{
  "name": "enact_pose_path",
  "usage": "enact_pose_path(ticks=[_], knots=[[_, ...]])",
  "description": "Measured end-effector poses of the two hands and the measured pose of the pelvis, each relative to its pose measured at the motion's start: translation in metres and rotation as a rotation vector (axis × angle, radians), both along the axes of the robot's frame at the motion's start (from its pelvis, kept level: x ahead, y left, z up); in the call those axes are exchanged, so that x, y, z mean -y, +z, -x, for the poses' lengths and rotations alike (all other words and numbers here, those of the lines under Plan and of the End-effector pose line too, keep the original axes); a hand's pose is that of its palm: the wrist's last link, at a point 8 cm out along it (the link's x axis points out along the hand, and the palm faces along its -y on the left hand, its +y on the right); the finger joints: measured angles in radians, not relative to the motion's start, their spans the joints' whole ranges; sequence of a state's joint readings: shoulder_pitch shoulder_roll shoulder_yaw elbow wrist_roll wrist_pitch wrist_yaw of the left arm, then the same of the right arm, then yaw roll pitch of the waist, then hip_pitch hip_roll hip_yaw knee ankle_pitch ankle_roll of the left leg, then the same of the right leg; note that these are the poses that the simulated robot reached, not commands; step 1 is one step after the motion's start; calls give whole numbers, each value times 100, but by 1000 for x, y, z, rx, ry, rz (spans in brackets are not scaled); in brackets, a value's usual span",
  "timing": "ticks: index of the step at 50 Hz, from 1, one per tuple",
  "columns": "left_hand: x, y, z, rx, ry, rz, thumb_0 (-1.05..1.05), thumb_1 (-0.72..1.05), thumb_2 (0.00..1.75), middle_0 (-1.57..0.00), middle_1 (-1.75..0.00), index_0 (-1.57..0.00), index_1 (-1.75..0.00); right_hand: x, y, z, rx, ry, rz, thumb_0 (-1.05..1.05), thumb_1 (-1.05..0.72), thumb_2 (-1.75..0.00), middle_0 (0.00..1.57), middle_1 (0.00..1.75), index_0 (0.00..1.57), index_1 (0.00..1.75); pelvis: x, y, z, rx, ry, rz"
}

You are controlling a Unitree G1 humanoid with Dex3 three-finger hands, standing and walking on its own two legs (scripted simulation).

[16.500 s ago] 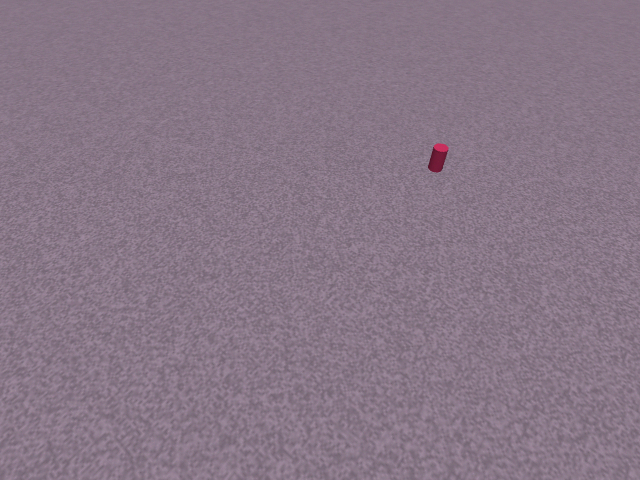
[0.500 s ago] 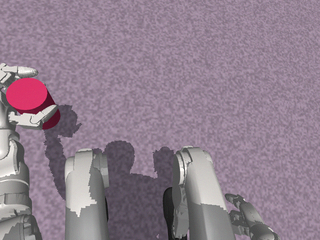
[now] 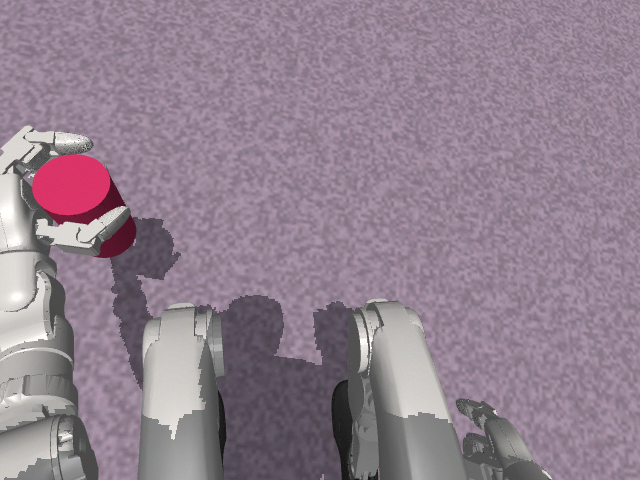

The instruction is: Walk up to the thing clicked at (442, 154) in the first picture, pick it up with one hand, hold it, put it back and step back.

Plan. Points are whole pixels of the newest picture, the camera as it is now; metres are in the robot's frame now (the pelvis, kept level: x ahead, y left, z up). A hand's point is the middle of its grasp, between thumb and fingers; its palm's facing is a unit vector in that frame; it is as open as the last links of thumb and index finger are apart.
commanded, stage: lift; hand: left
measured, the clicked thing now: (91, 211) +0.43 +0.27 -0.06
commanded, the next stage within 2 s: none
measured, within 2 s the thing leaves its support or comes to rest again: neither
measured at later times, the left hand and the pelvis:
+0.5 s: hand (57, 184) +0.42 +0.26 +0.03, palm faces +0.20 -0.98 -0.05, open 9.9 cm; pelvis +0.00 +0.00 +0.04, yaw +1 degrees
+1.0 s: hand out of the picture +0.40 +0.25 +0.20, palm faces +0.21 -0.97 -0.08, open 9.9 cm; pelvis +0.03 +0.01 +0.17, yaw +4 degrees
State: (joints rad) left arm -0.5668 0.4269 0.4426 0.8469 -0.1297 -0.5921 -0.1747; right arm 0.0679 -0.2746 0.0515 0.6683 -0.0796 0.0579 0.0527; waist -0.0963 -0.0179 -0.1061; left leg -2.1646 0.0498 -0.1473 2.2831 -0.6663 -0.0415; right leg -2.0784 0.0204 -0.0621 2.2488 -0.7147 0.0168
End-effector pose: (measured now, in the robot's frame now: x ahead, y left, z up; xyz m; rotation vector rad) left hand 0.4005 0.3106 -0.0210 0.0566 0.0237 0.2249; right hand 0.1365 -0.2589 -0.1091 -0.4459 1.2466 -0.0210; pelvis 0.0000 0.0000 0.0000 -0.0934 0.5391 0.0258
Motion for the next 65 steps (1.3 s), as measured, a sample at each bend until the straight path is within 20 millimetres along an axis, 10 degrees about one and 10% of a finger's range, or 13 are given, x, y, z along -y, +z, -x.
enact_pose_path(ticks=[15, 30, 65], knots=[[2, 16, 0, 2, -13, -4, 3, -31, 101, -72, -97, -72, -98, 1, 11, 7, -5, -36, -5, 0, -92, -90, 20, 30, 21, 30, 0, 13, -1, -14, 7, -8], [4, 77, 16, 6, -34, 0, 3, -31, 101, -72, -97, -72, -98, -8, 54, -17, 92, -62, -34, 0, -92, -90, 20, 30, 21, 30, -2, 57, -5, -31, 19, -14], [19, 314, 46, -21, 7, 9, 3, -32, 102, -72, -98, -72, -99, -43, 274, -76, 316, -77, -94, 1, -91, -89, 20, 30, 21, 30, -14, 258, -48, 161, 76, -34]])
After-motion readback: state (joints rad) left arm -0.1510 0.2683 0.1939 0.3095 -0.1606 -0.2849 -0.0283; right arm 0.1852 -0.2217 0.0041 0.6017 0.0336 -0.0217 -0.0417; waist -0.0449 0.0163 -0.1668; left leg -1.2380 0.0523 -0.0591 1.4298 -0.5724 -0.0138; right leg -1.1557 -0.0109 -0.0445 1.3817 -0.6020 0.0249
